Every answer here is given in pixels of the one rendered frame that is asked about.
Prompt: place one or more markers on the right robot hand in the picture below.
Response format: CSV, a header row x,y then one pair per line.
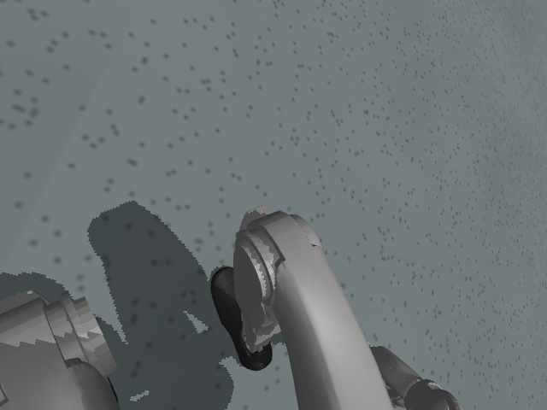
x,y
397,375

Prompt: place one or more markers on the right robot foot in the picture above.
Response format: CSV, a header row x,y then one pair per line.
x,y
222,290

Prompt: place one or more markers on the right robot arm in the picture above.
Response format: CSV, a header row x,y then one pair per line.
x,y
427,395

